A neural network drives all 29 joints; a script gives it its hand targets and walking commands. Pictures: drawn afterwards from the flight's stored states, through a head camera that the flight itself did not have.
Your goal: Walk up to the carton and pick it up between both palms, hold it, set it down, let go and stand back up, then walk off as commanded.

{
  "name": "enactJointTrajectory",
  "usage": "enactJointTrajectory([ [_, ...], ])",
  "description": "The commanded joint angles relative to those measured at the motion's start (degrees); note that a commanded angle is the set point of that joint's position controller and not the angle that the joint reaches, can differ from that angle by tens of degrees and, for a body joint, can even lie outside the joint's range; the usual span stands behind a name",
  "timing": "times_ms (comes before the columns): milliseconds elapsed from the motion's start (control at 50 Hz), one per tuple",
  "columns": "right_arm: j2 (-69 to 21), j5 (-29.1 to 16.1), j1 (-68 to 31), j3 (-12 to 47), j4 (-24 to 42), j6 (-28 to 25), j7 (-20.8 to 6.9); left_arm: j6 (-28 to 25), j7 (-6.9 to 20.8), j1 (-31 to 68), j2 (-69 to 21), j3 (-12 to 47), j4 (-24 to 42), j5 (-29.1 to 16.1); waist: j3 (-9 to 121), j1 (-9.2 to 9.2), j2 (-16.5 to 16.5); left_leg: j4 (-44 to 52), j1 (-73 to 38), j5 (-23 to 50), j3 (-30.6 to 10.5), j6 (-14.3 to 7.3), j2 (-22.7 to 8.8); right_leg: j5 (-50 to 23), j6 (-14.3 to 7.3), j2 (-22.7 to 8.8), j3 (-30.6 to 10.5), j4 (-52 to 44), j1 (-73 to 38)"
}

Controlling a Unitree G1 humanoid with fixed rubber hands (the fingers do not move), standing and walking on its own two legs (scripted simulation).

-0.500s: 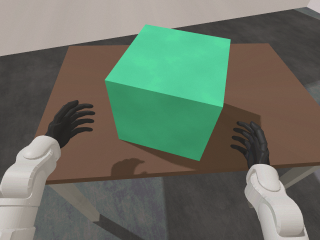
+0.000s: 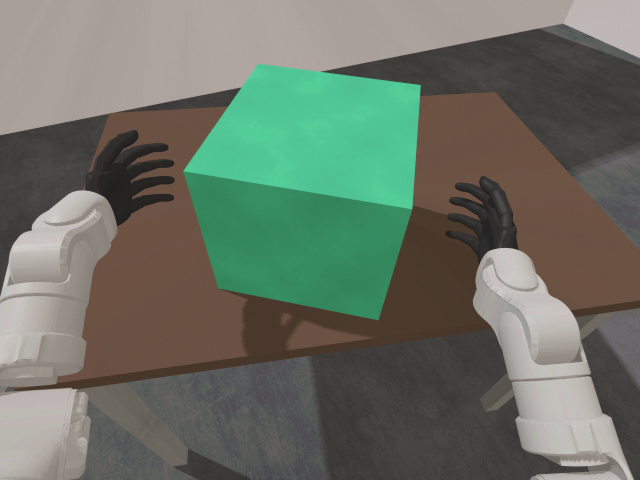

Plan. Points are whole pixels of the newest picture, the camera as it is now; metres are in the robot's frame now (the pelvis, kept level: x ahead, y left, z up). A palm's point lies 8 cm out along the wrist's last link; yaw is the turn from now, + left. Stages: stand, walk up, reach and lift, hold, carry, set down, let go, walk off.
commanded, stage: reach and lift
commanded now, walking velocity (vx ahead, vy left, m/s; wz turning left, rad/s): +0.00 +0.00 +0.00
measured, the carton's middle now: (317, 189) +0.54 +0.01 +0.06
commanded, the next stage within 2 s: none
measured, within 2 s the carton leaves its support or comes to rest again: neither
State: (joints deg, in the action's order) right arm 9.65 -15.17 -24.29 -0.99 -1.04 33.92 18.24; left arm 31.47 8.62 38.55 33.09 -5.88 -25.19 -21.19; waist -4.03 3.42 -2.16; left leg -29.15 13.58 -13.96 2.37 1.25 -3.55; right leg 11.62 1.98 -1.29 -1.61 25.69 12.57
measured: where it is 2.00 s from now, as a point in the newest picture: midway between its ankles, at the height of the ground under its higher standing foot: outside the picture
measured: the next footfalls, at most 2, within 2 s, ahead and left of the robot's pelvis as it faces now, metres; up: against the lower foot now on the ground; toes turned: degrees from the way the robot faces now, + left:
none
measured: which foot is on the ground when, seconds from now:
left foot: down 0.00-1.00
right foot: down 0.00-1.00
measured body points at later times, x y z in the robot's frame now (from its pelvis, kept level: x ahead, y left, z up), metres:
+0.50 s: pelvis +0.00 +0.00 +0.00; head +0.02 +0.02 +0.45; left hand +0.48 +0.23 +0.20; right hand +0.41 -0.20 +0.18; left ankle +0.02 +0.13 -0.74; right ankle +0.02 -0.15 -0.74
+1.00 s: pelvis +0.01 +0.00 +0.00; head +0.02 +0.03 +0.45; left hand +0.50 +0.23 +0.22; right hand +0.44 -0.21 +0.19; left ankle +0.02 +0.13 -0.74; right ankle +0.02 -0.15 -0.74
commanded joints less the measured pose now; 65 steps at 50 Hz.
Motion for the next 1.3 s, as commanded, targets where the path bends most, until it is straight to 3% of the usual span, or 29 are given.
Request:
enactJointTrajectory([
  [0, 7.9, -5.4, -31.3, -6.1, 5.3, -3.6, -0.4, -4.5, -0.3, 32.2, 19.3, -1.5, 5.0, -4.2, 32.2, 3.11, 6.1, 7.7, -1.1, 11.6, 1.4, -2.3, 4.4, -18.8, -2.2, 1.4, -0.4, -3.4, -19.0],
  [100, 9.2, -5.0, -37.2, -6.2, -0.5, -4.4, -0.8, -5.9, -0.2, 37.6, 19.3, 0.8, -1.6, -4.6, 33.5, 4.55, 5.7, 7.4, 0.0, 11.5, 1.0, -2.1, 4.7, -20.6, -2.1, 1.5, 0.4, -3.1, -19.3],
  [140, 9.0, -5.2, -39.1, -5.7, -1.6, -5.1, -1.0, -6.6, -0.2, 38.7, 19.5, 0.7, -4.0, -4.3, 34.2, 4.15, 4.8, 7.3, 0.1, 12.1, 1.1, -2.3, 4.7, -21.8, -1.8, 1.4, 0.4, -2.9, -19.5],
  [180, 9.6, -4.8, -42.8, -6.2, -5.0, -5.4, -1.4, -7.7, -0.3, 43.1, 19.6, 1.9, -7.7, -4.4, 33.6, 4.7, 5.3, 7.5, 1.0, 9.7, 1.1, -2.3, 4.8, -19.5, -1.9, 1.3, 0.9, -3.2, -18.2],
  [320, 10.0, -4.9, -49.4, -6.0, -11.9, -7.7, -1.9, -11.0, -0.8, 49.0, 18.8, 4.7, -14.6, -5.1, 36.5, 5.65, 5.6, 6.9, 0.6, 11.3, 0.9, -2.0, 4.9, -23.2, -1.6, 1.6, 1.7, -2.6, -18.2],
  [380, 10.0, -4.9, -54.1, -5.9, -17.2, -8.2, -2.2, -12.9, -1.1, 54.2, 18.7, 7.1, -21.1, -5.9, 35.5, 6.13, 6.3, 6.8, 1.9, 8.4, 0.5, -2.1, 4.9, -19.0, -2.0, 1.3, 1.9, -2.9, -16.1],
  [480, 11.3, -4.5, -58.9, -6.8, -22.8, -10.4, -2.4, -16.4, -1.9, 58.9, 17.8, 9.8, -27.2, -6.7, 39.1, 7.24, 6.4, 6.2, 1.5, 9.9, 0.0, -1.8, 4.6, -22.2, -2.2, 1.6, 2.5, -2.4, -14.7],
  [640, 11.8, -4.5, -68.8, -6.2, -33.9, -13.9, -3.5, -21.9, -2.8, 68.5, 16.8, 14.9, -41.4, -8.5, 39.5, 7.24, 6.5, 5.8, 3.7, 8.1, -0.3, -1.5, 4.8, -20.4, -2.3, 1.7, 3.3, -2.0, -10.6],
  [820, 11.0, -5.2, -72.3, -2.9, -45.2, -17.4, -4.7, -26.3, -2.5, 68.9, 13.3, 20.2, -52.5, -9.7, 36.6, 7.47, 5.4, 5.7, 3.3, 9.8, 0.1, -1.9, 4.6, -23.4, -2.1, 1.5, 3.4, -1.6, -9.0],
  [1120, 8.4, -3.2, -66.6, -2.0, -52.1, -26.0, -6.5, -34.4, -1.5, 61.8, 6.1, 24.1, -57.0, -9.0, 37.3, 7.68, 6.9, 3.6, 2.7, 12.0, 0.9, -1.2, 3.9, -20.3, -2.6, 1.9, 4.1, -1.4, -2.3],
  [1140, 8.0, -3.3, -66.2, -1.2, -52.1, -26.6, -6.5, -34.9, -1.5, 61.2, 6.0, 23.5, -57.1, -8.6, 37.8, 6.93, 6.9, 3.2, 3.0, 12.5, 1.2, -1.1, 4.1, -21.0, -2.3, 1.8, 4.0, -1.2, -2.7],
  [1180, 7.8, -2.6, -64.3, -1.4, -53.7, -27.6, -6.4, -35.9, -1.4, 60.2, 5.2, 23.9, -57.7, -8.4, 37.7, 7.73, 7.2, 2.9, 2.7, 13.2, 0.9, -0.9, 4.1, -20.9, -2.2, 2.0, 4.3, -1.3, -2.0],
  [1280, 6.2, -1.4, -61.2, -1.2, -54.5, -30.7, -6.0, -38.1, -1.4, 56.9, 3.5, 22.9, -57.7, -6.8, 40.9, 7.53, 8.0, 1.3, 2.2, 16.9, 0.9, -0.5, 4.2, -23.4, -2.1, 1.9, 4.6, -0.8, -1.7],
])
